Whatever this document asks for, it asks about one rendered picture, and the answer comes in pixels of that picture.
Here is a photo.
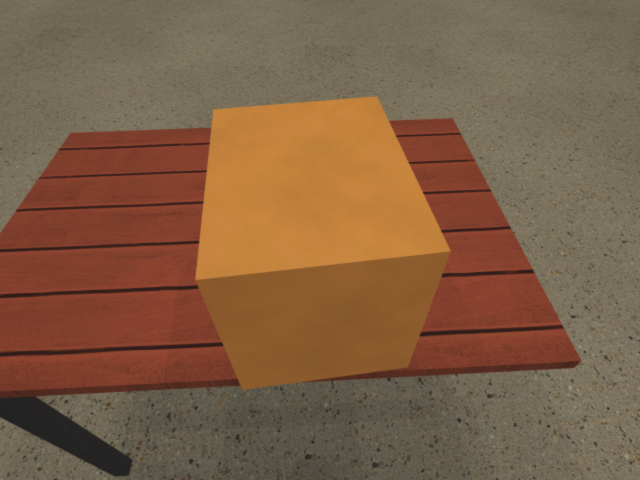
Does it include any carton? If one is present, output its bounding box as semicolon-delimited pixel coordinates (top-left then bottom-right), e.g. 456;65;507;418
195;96;451;390

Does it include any table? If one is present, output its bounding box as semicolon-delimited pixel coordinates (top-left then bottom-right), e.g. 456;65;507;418
0;118;581;476

